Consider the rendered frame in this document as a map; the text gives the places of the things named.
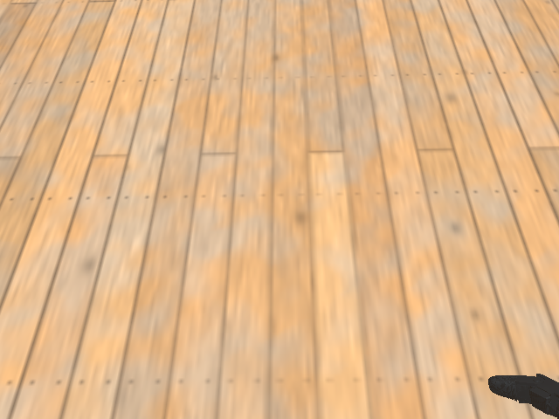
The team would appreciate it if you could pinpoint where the robot right hand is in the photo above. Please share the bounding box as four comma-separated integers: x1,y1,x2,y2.
488,374,559,419

